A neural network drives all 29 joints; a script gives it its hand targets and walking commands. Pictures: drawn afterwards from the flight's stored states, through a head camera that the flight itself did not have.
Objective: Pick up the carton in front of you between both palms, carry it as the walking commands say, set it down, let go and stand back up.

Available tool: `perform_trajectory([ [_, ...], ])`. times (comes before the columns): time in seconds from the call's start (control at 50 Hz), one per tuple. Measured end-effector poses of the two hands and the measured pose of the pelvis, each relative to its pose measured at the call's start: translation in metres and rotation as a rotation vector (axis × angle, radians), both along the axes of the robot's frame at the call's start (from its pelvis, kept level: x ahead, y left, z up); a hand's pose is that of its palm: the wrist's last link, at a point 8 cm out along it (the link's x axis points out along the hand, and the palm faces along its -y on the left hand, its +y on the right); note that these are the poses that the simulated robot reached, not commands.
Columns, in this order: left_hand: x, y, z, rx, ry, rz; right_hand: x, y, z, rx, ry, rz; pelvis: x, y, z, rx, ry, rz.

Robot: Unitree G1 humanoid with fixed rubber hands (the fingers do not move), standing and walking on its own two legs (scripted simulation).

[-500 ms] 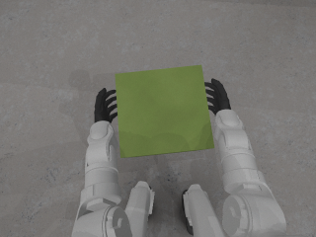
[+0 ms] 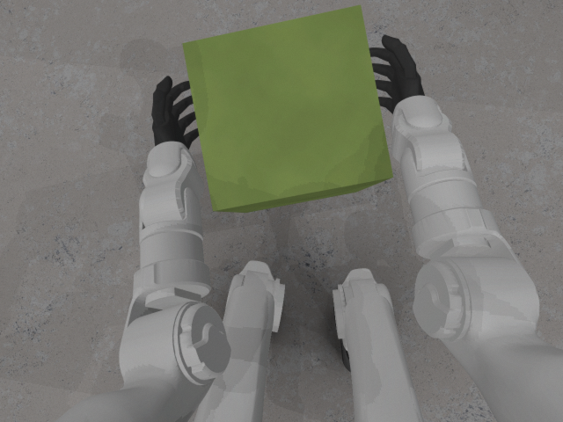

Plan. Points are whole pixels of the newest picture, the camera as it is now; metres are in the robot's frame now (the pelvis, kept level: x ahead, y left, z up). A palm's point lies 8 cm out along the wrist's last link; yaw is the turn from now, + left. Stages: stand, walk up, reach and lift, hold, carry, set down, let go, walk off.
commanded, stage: set down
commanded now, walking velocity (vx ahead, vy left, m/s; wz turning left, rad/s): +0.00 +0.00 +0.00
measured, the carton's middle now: (288, 135) +0.50 +0.04 -0.18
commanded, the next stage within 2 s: none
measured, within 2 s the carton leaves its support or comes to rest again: rests again in 1.08 s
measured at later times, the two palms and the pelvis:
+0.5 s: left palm (201, 153) +0.48 +0.20 -0.25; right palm (368, 109) +0.56 -0.09 -0.26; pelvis -0.01 +0.00 -0.10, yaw +2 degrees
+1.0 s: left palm (208, 159) +0.48 +0.20 -0.30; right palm (364, 117) +0.57 -0.09 -0.30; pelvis -0.01 -0.01 -0.13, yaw +2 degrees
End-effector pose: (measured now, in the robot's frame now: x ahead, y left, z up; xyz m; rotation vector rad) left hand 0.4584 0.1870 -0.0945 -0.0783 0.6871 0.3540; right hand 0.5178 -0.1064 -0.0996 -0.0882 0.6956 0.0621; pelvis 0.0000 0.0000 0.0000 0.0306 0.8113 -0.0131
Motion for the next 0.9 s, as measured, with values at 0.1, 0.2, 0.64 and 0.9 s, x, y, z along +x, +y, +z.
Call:
perform_trajectory([
  [0.1, 0.004, 0.002, -0.029, 0.004, 0.013, 0.012, 0.01, 0.003, -0.028, -0.008, 0.011, 0.022, -0.006, -0.002, -0.021, 0.007, 0.004, -0.003],
  [0.2, 0.009, 0.005, -0.059, 0.009, 0.025, 0.024, 0.019, 0.007, -0.059, -0.015, 0.02, 0.043, -0.011, -0.003, -0.041, 0.014, 0.006, -0.006],
  [0.64, 0.027, 0.015, -0.186, -0.01, 0.061, 0.078, 0.057, 0.021, -0.186, -0.05, 0.052, 0.132, -0.008, -0.005, -0.116, 0.031, -0.074, 0.002],
  [0.9, 0.027, 0.011, -0.198, -0.014, 0.077, 0.046, 0.055, 0.015, -0.198, -0.052, 0.069, 0.128, -0.004, -0.005, -0.131, 0.033, -0.094, 0.009],
])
